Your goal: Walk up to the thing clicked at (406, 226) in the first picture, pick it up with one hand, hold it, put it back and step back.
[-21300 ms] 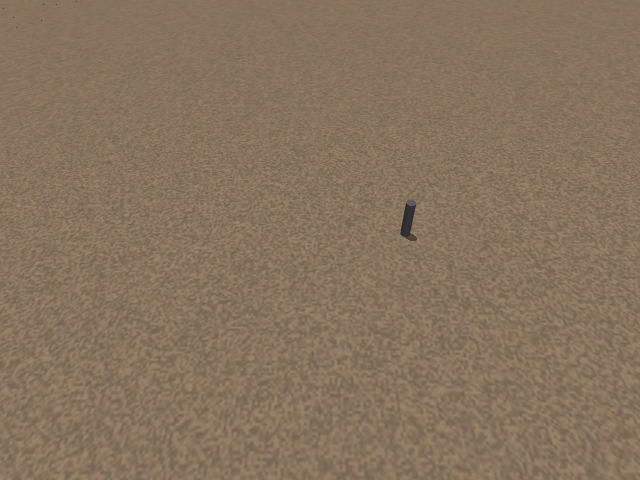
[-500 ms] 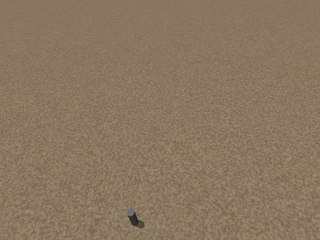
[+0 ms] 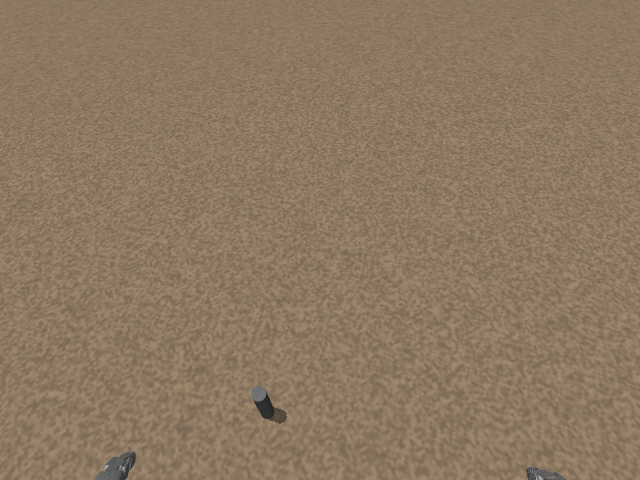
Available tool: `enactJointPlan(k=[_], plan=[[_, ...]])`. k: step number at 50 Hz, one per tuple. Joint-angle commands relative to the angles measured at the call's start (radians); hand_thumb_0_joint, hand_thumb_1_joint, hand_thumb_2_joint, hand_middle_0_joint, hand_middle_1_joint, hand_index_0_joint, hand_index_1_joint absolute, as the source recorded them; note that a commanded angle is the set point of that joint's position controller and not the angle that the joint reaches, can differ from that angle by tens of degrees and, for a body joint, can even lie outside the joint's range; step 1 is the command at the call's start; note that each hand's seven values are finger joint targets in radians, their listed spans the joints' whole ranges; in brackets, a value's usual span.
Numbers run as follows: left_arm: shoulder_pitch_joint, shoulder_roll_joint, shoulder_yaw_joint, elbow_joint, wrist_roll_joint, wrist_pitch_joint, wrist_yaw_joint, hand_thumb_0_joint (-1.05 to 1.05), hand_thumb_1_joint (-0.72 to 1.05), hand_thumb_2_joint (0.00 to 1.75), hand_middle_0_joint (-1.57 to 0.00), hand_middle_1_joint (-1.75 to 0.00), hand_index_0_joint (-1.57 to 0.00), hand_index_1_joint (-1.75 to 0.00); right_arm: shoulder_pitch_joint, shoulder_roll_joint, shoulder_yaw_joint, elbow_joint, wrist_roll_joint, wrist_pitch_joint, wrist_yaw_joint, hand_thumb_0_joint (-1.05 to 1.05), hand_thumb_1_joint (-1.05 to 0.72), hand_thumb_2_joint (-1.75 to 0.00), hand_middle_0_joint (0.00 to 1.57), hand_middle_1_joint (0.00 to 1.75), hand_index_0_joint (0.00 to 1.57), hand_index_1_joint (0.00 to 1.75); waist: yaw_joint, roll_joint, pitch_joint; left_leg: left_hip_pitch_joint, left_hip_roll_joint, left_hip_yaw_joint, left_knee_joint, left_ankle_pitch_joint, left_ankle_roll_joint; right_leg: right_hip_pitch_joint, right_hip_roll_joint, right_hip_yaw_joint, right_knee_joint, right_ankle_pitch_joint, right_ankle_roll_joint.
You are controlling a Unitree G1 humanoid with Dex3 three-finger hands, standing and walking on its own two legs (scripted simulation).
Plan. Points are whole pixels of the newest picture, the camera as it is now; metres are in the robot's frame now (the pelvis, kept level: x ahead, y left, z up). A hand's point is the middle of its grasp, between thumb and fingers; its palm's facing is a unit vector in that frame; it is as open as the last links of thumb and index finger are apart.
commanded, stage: go down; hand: left
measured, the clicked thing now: (263, 403) +0.41 +0.19 -0.68
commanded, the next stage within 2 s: none
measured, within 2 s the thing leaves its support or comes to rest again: neither
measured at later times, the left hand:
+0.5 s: hand out of the picture +0.17 +0.27 -0.18, palm faces +0.05 -0.95 -0.31, open 16.7 cm
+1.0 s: hand out of the picture +0.16 +0.28 -0.19, palm faces +0.08 -0.94 -0.32, open 16.9 cm
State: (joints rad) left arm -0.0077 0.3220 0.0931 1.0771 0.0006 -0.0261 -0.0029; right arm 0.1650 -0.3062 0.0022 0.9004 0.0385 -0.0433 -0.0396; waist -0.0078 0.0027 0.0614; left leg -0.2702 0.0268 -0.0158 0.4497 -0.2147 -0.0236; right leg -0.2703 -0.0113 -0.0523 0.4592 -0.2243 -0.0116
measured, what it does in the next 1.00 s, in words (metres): lowers itself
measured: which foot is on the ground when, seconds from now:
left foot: down 0.00-1.00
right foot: down 0.00-1.00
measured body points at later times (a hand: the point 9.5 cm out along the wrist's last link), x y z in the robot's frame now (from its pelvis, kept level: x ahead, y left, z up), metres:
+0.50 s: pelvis +0.01 +0.03 -0.05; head +0.08 +0.04 +0.40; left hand +0.17 +0.32 -0.16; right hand +0.15 -0.24 -0.14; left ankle +0.01 +0.14 -0.74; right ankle +0.01 -0.11 -0.74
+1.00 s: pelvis +0.00 +0.02 -0.09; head +0.08 +0.04 +0.36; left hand +0.15 +0.33 -0.17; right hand +0.16 -0.23 -0.16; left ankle +0.01 +0.14 -0.74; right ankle +0.01 -0.11 -0.74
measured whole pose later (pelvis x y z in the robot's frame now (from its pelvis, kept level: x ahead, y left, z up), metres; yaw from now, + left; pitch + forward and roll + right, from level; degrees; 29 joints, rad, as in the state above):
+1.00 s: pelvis +0.00 +0.02 -0.09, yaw -1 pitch +16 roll -3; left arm 0.34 0.32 0.23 0.28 -0.01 0.31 -0.04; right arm 0.24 -0.22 0.00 0.54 0.00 -0.19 -0.10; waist -0.05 0.01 -0.14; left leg -0.90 0.04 -0.04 1.15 -0.54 0.00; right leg -0.86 -0.01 -0.06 1.08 -0.51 0.01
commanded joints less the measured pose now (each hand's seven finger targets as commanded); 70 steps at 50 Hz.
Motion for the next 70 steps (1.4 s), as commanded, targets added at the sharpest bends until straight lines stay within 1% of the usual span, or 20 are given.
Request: enactJointPlan(k=[1,3,5,9,10,18,20,24,29,34,38,43,52,54,57,59,62,65,66,70], plan=[[0.005,0.258,0.127,-0.029,0.063,0.003,-0.013,0.0,0.2,0.22,-0.03,-0.06,-0.03,-0.05,0.067,-0.132,-0.073,-0.145,-0.017,-0.028,-0.009,0.0,-0.91,-0.9,0.2,0.3,0.2,0.3,0.013,-0.039,-0.253,-0.083,-0.054,0.05,0.073,0.099,0.044,0.01,-0.01,0.031,0.045,0.136,0.002],[0.047,0.268,0.161,-0.122,0.069,0.026,-0.012,0.0,0.09,0.17,-0.04,-0.05,-0.05,-0.04,0.065,-0.127,-0.083,-0.197,-0.017,-0.033,-0.007,0.0,-0.89,-0.9,0.2,0.3,0.2,0.3,0.04,0.044,-0.343,-0.064,-0.063,0.055,0.088,0.142,0.033,0.044,-0.008,0.037,0.069,0.172,-0.004],[0.052,0.213,0.135,-0.177,0.065,0.071,-0.007,0.0,-0.01,0.15,-0.05,-0.06,-0.05,-0.06,0.058,-0.113,-0.078,-0.237,-0.014,-0.036,-0.006,0.0,-0.87,-0.89,0.2,0.3,0.2,0.3,0.035,0.056,-0.309,-0.075,-0.058,0.053,0.088,0.132,0.027,0.007,0.0,0.031,0.067,0.146,-0.007],[-0.016,0.211,0.126,-0.271,0.063,0.145,-0.001,0.0,-0.19,0.11,-0.07,-0.05,-0.06,-0.05,0.015,-0.109,-0.075,-0.311,-0.007,-0.053,-0.007,0.0,-0.85,-0.89,0.2,0.3,0.2,0.3,0.004,0.009,-0.229,-0.151,-0.044,0.041,0.137,0.037,0.029,-0.109,0.01,0.018,0.091,0.031,-0.006],[0.02,0.19,0.123,-0.289,0.059,0.158,-0.003,0.0,-0.27,0.09,-0.08,-0.05,-0.07,-0.05,0.025,-0.105,-0.075,-0.322,-0.009,-0.06,-0.006,0.0,-0.84,-0.88,0.2,0.3,0.2,0.3,0.002,-0.007,-0.235,-0.163,-0.039,0.039,0.151,0.021,0.031,-0.126,0.014,0.015,0.108,0.013,-0.005],[0.075,0.181,0.147,-0.546,0.046,0.162,-0.007,0.0,-0.53,0.07,-0.1,-0.08,-0.08,-0.1,0.078,-0.097,-0.084,-0.375,-0.017,-0.117,-0.011,0.0,-0.8,-0.87,0.2,0.3,0.2,0.3,-0.017,0.036,-0.348,-0.241,-0.017,0.015,0.31,0.073,0.026,-0.24,0.02,0.009,0.29,0.057,-0.006],[0.103,0.187,0.153,-0.616,0.048,0.172,-0.001,0.0,-0.51,0.07,-0.1,-0.08,-0.08,-0.09,0.067,-0.092,-0.083,-0.395,-0.017,-0.125,-0.019,0.0,-0.81,-0.87,0.2,0.3,0.2,0.3,-0.016,0.058,-0.356,-0.254,-0.019,0.017,0.33,0.047,0.026,-0.273,0.017,0.017,0.309,0.033,-0.006],[0.227,0.18,0.155,-0.707,0.04,0.22,-0.004,0.0,-0.53,0.07,-0.1,-0.08,-0.08,-0.1,0.071,-0.102,-0.083,-0.411,-0.018,-0.133,-0.03,0.0,-0.81,-0.87,0.2,0.3,0.2,0.3,-0.011,0.097,-0.372,-0.253,-0.003,-0.008,0.352,0.109,0.013,-0.305,0.023,0.005,0.355,0.047,-0.011],[0.28,0.151,0.135,-0.801,0.031,0.285,-0.004,0.0,-0.49,0.09,-0.09,-0.08,-0.07,-0.1,0.067,-0.09,-0.074,-0.433,-0.023,-0.145,-0.046,0.0,-0.8,-0.87,0.2,0.3,0.2,0.3,-0.023,0.094,-0.36,-0.292,0.004,-0.02,0.4,0.134,0.016,-0.351,0.025,-0.004,0.395,0.045,-0.01],[0.318,0.148,0.144,-0.868,0.021,0.317,-0.004,0.0,-0.49,0.09,-0.09,-0.09,-0.08,-0.1,0.066,-0.08,-0.068,-0.468,-0.025,-0.162,-0.058,0.0,-0.79,-0.87,0.2,0.3,0.2,0.3,-0.031,0.09,-0.361,-0.355,0.004,-0.028,0.438,0.072,0.018,-0.392,0.022,-0.008,0.431,0.004,-0.009],[0.346,0.169,0.171,-0.921,0.014,0.328,-0.007,0.0,-0.47,0.09,-0.08,-0.09,-0.08,-0.1,0.08,-0.082,-0.071,-0.481,-0.028,-0.17,-0.067,0.0,-0.8,-0.87,0.2,0.3,0.2,0.3,-0.034,0.087,-0.405,-0.364,0.002,-0.024,0.478,0.128,0.021,-0.393,0.023,-0.008,0.462,0.053,-0.008],[0.379,0.167,0.19,-0.932,0.005,0.321,-0.01,0.0,-0.45,0.1,-0.08,-0.09,-0.07,-0.09,0.073,-0.078,-0.067,-0.496,-0.029,-0.182,-0.072,0.0,-0.82,-0.88,0.2,0.3,0.2,0.3,-0.032,0.078,-0.382,-0.428,-0.001,-0.034,0.492,0.029,0.024,-0.438,0.025,-0.01,0.487,-0.019,-0.009],[0.416,0.195,0.256,-0.889,-0.025,0.248,-0.055,0.0,-0.44,0.08,-0.07,-0.08,-0.07,-0.08,0.078,-0.076,-0.072,-0.501,-0.03,-0.207,-0.07,0.0,-0.86,-0.89,0.2,0.3,0.2,0.3,-0.026,0.058,-0.403,-0.534,-0.015,-0.013,0.586,-0.027,0.037,-0.499,0.021,0.002,0.537,-0.038,-0.007],[0.293,0.228,0.264,-0.891,-0.027,0.205,-0.072,0.0,-0.47,0.07,-0.08,-0.07,-0.08,-0.07,0.082,-0.082,-0.073,-0.486,-0.033,-0.218,-0.069,0.0,-0.86,-0.89,0.2,0.3,0.2,0.3,-0.054,0.074,-0.392,-0.569,-0.012,-0.011,0.617,-0.052,0.039,-0.548,0.019,0.011,0.562,-0.049,-0.004],[0.097,0.282,0.31,-0.813,-0.04,0.105,-0.105,0.0,-0.51,0.05,-0.08,-0.06,-0.08,-0.06,0.055,-0.089,-0.071,-0.468,-0.036,-0.244,-0.066,0.0,-0.87,-0.89,0.2,0.3,0.2,0.3,-0.062,0.073,-0.338,-0.691,-0.014,-0.01,0.679,-0.22,0.045,-0.683,0.012,0.02,0.617,-0.2,-0.002],[0.03,0.296,0.321,-0.754,-0.059,0.027,-0.139,0.0,-0.53,0.04,-0.09,-0.06,-0.09,-0.06,0.049,-0.095,-0.074,-0.454,-0.036,-0.261,-0.059,0.0,-0.9,-0.9,0.2,0.3,0.2,0.3,-0.066,0.06,-0.362,-0.761,-0.016,-0.012,0.727,-0.303,0.048,-0.76,0.011,0.03,0.67,-0.28,-0.003],[-0.03,0.343,0.341,-0.734,-0.079,-0.078,-0.212,0.0,-0.49,0.04,-0.08,-0.04,-0.08,-0.03,0.052,-0.121,-0.084,-0.44,-0.04,-0.269,-0.054,0.0,-0.92,-0.9,0.2,0.3,0.2,0.3,-0.053,0.116,-0.49,-0.778,-0.013,-0.024,0.786,-0.314,0.043,-0.828,0.002,0.054,0.757,-0.292,-0.005],[-0.076,0.396,0.398,-0.631,-0.098,-0.149,-0.255,0.0,-0.55,0.01,-0.07,-0.01,-0.06,-0.01,0.055,-0.137,-0.078,-0.424,-0.039,-0.26,-0.045,0.0,-0.88,-0.89,0.2,0.3,0.2,0.3,-0.025,0.113,-0.542,-0.849,-0.012,-0.039,0.841,-0.331,0.037,-0.888,-0.002,0.064,0.827,-0.322,-0.008],[-0.113,0.429,0.437,-0.618,-0.109,-0.17,-0.263,0.0,-0.53,0.02,-0.06,-0.01,-0.06,-0.01,0.058,-0.142,-0.076,-0.418,-0.038,-0.255,-0.044,0.0,-0.88,-0.89,0.2,0.3,0.2,0.3,-0.014,0.121,-0.588,-0.86,-0.012,-0.038,0.873,-0.301,0.036,-0.901,-0.001,0.067,0.853,-0.299,-0.01],[-0.094,0.489,0.514,-0.466,-0.121,-0.208,-0.302,0.0,-0.45,0.04,-0.04,-0.01,-0.04,-0.01,0.064,-0.171,-0.066,-0.412,-0.031,-0.222,-0.035,0.0,-0.87,-0.89,0.2,0.3,0.2,0.3,0.024,0.119,-0.66,-0.9,-0.017,-0.051,0.932,-0.201,0.032,-0.958,0.004,0.029,0.956,-0.219,-0.022]])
